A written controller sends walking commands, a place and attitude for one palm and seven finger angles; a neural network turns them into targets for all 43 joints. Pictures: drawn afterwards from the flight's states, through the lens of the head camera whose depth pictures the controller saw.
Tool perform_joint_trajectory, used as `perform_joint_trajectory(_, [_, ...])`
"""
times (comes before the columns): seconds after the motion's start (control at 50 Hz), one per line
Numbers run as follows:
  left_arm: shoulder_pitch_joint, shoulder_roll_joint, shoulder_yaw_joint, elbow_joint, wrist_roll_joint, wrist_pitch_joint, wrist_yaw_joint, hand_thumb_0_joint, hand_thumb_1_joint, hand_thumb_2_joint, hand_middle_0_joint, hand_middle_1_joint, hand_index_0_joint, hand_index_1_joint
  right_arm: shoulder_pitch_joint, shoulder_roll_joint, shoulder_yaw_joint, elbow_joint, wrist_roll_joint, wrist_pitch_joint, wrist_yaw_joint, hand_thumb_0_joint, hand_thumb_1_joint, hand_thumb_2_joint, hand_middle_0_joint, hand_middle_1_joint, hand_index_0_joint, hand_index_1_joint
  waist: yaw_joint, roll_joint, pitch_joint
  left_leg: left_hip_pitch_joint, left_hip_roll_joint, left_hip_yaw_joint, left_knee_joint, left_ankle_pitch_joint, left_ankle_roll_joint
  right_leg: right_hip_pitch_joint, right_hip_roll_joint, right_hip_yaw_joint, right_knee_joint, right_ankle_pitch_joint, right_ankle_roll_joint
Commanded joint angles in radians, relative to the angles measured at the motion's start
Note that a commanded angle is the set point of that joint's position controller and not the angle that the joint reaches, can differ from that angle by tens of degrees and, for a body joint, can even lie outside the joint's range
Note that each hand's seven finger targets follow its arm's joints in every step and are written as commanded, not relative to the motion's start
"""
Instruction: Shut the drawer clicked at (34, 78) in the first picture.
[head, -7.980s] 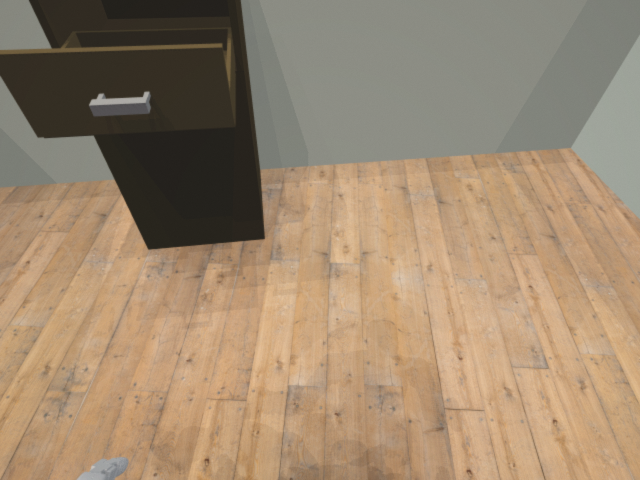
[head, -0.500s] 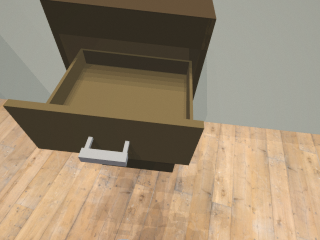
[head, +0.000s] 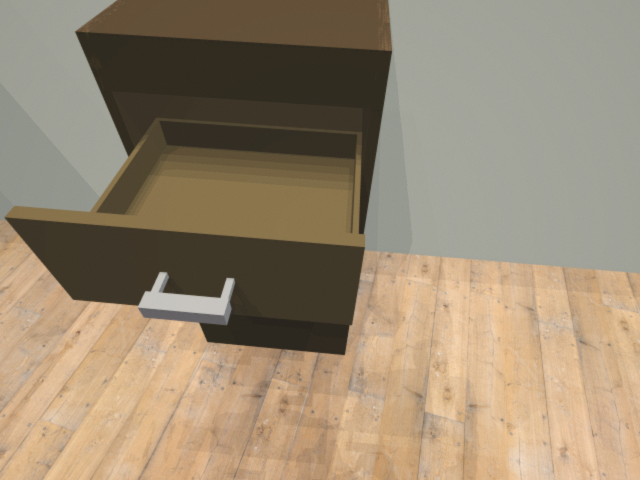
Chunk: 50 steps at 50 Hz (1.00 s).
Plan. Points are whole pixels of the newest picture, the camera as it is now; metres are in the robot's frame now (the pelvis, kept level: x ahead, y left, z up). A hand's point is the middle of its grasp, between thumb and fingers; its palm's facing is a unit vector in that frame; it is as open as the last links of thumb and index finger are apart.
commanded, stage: come to a stop and stand still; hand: left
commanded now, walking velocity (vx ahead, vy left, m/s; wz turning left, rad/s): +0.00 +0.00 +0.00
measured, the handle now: (191, 294) +0.32 +0.20 +0.05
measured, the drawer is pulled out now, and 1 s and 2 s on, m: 0.30 0.30 0.30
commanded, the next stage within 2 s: look again from close up in 1.64 s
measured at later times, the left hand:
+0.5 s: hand out of the picture +0.05 +0.24 -0.18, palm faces +0.01 -0.97 -0.24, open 7.4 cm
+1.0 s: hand out of the picture +0.04 +0.20 -0.18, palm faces -0.01 -0.98 -0.20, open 7.3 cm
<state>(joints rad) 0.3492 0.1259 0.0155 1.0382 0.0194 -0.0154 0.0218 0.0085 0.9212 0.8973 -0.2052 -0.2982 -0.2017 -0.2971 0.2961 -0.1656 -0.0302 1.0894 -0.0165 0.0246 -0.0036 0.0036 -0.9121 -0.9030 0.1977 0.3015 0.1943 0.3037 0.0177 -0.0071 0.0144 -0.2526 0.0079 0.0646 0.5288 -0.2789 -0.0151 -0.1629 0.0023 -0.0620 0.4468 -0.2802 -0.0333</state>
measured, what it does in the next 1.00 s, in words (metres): steps on the spot: left foot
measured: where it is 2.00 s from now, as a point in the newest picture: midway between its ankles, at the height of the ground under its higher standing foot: outside the picture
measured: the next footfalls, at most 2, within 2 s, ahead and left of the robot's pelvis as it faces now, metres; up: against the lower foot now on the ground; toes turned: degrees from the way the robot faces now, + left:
left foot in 0.02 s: +0.04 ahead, +0.11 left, +0.00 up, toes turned +3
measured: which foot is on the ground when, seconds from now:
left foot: up 0.00-0.00, down 0.02-1.00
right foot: down 0.00-1.00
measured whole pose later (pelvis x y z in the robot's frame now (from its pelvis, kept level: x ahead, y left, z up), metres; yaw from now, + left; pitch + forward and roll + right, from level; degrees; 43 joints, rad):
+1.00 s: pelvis +0.03 +0.02 +0.00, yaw -2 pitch +0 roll +1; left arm 0.27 0.15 -0.01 1.09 0.01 0.00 0.04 0.00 0.92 0.90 -0.20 -0.30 -0.20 -0.30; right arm 0.24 -0.16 0.00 1.11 -0.01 -0.02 -0.03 0.00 -0.92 -0.90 0.20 0.30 0.20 0.30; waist 0.01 -0.01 0.04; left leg -0.17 -0.03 0.11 0.46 -0.29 0.05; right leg -0.15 -0.04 -0.02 0.49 -0.34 0.01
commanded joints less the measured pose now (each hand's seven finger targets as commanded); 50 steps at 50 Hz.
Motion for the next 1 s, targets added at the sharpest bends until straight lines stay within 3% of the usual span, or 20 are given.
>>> perform_joint_trajectory(0.0, [0.045,0.099,0.021,-0.025,-0.007,-0.006,0.012,0.000,0.900,0.900,-0.200,-0.300,-0.200,-0.300,0.043,-0.065,0.001,-0.024,0.006,-0.048,-0.024,0.000,-0.900,-0.900,0.200,0.300,0.200,0.300,0.003,0.019,-0.010,0.158,0.102,-0.103,-0.143,0.331,0.045,-0.074,-0.126,0.113,-0.009,0.215,-0.035])
perform_joint_trajectory(0.02, [0.053,0.081,0.016,-0.016,-0.007,-0.004,0.016,0.000,0.900,0.900,-0.200,-0.300,-0.200,-0.300,0.042,-0.087,0.003,-0.021,0.002,-0.047,-0.027,0.000,-0.900,-0.900,0.200,0.300,0.200,0.300,0.009,0.047,-0.015,0.150,0.138,-0.121,-0.117,0.421,0.066,-0.070,-0.108,0.095,-0.019,0.153,-0.020])
perform_joint_trajectory(0.04, [0.127,0.111,0.013,0.047,0.005,-0.037,0.057,0.000,0.900,0.900,-0.200,-0.300,-0.200,-0.300,-0.063,-0.109,0.007,-0.090,0.009,-0.056,-0.018,0.000,-0.900,-0.900,0.200,0.300,0.200,0.300,0.028,0.024,0.085,-0.015,0.118,-0.070,0.083,0.249,0.037,-0.064,-0.166,0.162,-0.111,0.384,0.008])
perform_joint_trajectory(0.06, [0.057,0.185,0.010,-0.013,0.002,-0.038,0.044,0.000,0.900,0.900,-0.200,-0.300,-0.200,-0.300,-0.030,-0.040,0.013,-0.121,0.006,-0.030,-0.008,0.000,-0.900,-0.900,0.200,0.300,0.200,0.300,-0.019,-0.013,0.054,-0.041,0.040,-0.059,0.097,-0.090,0.023,-0.114,-0.267,0.283,-0.178,0.063,-0.044])
perform_joint_trajectory(0.08, [-0.004,0.181,0.006,-0.031,0.005,-0.031,0.034,0.000,0.900,0.900,-0.200,-0.300,-0.200,-0.300,-0.005,-0.032,0.011,-0.107,-0.001,-0.027,-0.007,0.000,-0.900,-0.900,0.200,0.300,0.200,0.300,-0.050,0.042,0.101,0.006,0.038,-0.060,0.068,-0.083,0.020,-0.216,-0.254,0.248,-0.185,-0.159,-0.082])
perform_joint_trajectory(0.1, [-0.027,0.179,0.016,-0.041,0.005,-0.030,0.033,0.000,0.900,0.900,-0.200,-0.300,-0.200,-0.300,0.050,-0.041,0.010,-0.096,-0.007,-0.031,-0.004,0.000,-0.900,-0.900,0.200,0.300,0.200,0.300,-0.062,0.081,0.055,0.043,0.044,-0.063,0.019,-0.010,0.024,-0.207,-0.204,0.186,-0.122,-0.141,-0.081])
perform_joint_trajectory(0.12, [-0.017,0.157,0.008,-0.040,0.004,-0.025,0.033,0.000,0.900,0.900,-0.200,-0.300,-0.200,-0.300,0.078,-0.053,0.011,-0.094,-0.006,-0.038,-0.004,0.000,-0.900,-0.900,0.200,0.300,0.200,0.300,-0.060,0.116,0.039,0.029,0.057,-0.095,-0.023,0.012,0.039,-0.180,-0.139,0.139,-0.052,-0.137,-0.056])
perform_joint_trajectory(0.16, [0.020,0.119,-0.002,-0.025,0.003,-0.013,0.030,0.000,0.900,0.900,-0.200,-0.300,-0.200,-0.300,0.060,-0.084,0.013,-0.103,-0.002,-0.053,-0.013,0.000,-0.900,-0.900,0.200,0.300,0.200,0.300,-0.029,0.140,0.007,-0.025,0.115,-0.179,-0.106,0.078,0.085,-0.091,-0.067,0.061,0.044,-0.072,-0.024])
perform_joint_trajectory(0.2, [0.041,0.099,-0.010,-0.016,0.003,-0.006,0.028,0.000,0.900,0.900,-0.200,-0.300,-0.200,-0.300,0.041,-0.099,0.014,-0.113,0.002,-0.060,-0.021,0.000,-0.900,-0.900,0.200,0.300,0.200,0.300,-0.005,0.117,0.006,-0.037,0.141,-0.220,-0.144,0.186,0.113,-0.051,-0.047,0.034,0.079,-0.059,-0.008])
perform_joint_trajectory(0.28, [0.033,0.094,-0.013,-0.002,-0.004,-0.002,0.031,0.000,0.900,0.900,-0.200,-0.300,-0.200,-0.300,0.054,-0.113,0.019,-0.100,0.003,-0.067,-0.032,0.000,-0.900,-0.900,0.200,0.300,0.200,0.300,-0.005,0.028,0.017,0.027,0.137,-0.203,-0.124,0.391,0.111,-0.050,-0.063,0.047,0.072,0.005,-0.003])
perform_joint_trajectory(0.32, [0.021,0.101,-0.011,-0.004,-0.006,0.005,0.031,0.000,0.900,0.900,-0.200,-0.300,-0.200,-0.300,0.053,-0.118,0.019,-0.089,0.001,-0.067,-0.035,0.000,-0.900,-0.900,0.200,0.300,0.200,0.300,-0.003,0.034,0.025,0.051,0.142,-0.206,-0.131,0.445,0.109,-0.062,-0.066,0.045,0.082,0.001,0.003])
perform_joint_trajectory(0.42, [-0.001,0.118,-0.008,-0.002,-0.009,0.014,0.029,0.000,0.900,0.900,-0.200,-0.300,-0.200,-0.300,0.034,-0.121,0.021,-0.074,-0.001,-0.063,-0.037,0.000,-0.900,-0.900,0.200,0.300,0.200,0.300,0.000,0.030,0.030,0.075,0.131,-0.197,-0.155,0.390,0.100,-0.072,-0.079,0.061,0.063,0.017,0.007])
perform_joint_trajectory(0.56, [-0.025,0.140,-0.005,-0.003,-0.007,0.015,0.029,0.000,0.900,0.900,-0.200,-0.300,-0.200,-0.300,0.022,-0.117,0.019,-0.055,0.001,-0.063,-0.035,0.000,-0.900,-0.900,0.200,0.300,0.200,0.300,-0.007,-0.008,0.002,0.109,0.106,-0.141,-0.133,0.412,0.081,-0.042,-0.102,0.078,0.047,0.134,0.010])
perform_joint_trajectory(0.66, [-0.031,0.148,-0.005,0.001,-0.007,0.014,0.029,0.000,0.900,0.900,-0.200,-0.300,-0.200,-0.300,0.010,-0.110,0.019,-0.044,0.003,-0.061,-0.034,0.000,-0.900,-0.900,0.200,0.300,0.200,0.300,-0.009,0.007,0.003,0.118,0.095,-0.118,-0.122,0.394,0.076,-0.035,-0.109,0.089,0.033,0.190,0.010])
perform_joint_trajectory(0.84, [-0.029,0.143,-0.007,0.015,-0.006,0.011,0.026,0.000,0.900,0.900,-0.200,-0.300,-0.200,-0.300,-0.001,-0.093,0.019,-0.022,0.006,-0.056,-0.032,0.000,-0.900,-0.900,0.200,0.300,0.200,0.300,-0.011,0.004,0.039,0.106,0.090,-0.106,-0.140,0.288,0.072,-0.045,-0.111,0.105,-0.011,0.172,0.009])
perform_joint_trajectory(0.98, [-0.011,0.137,-0.012,0.033,-0.006,0.002,0.026,0.000,0.900,0.900,-0.200,-0.300,-0.200,-0.300,-0.002,-0.085,0.021,-0.002,0.008,-0.058,-0.031,0.000,-0.900,-0.900,0.200,0.300,0.200,0.300,-0.011,-0.009,0.021,0.132,0.092,-0.095,-0.140,0.286,0.067,-0.039,-0.119,0.120,-0.032,0.225,0.005])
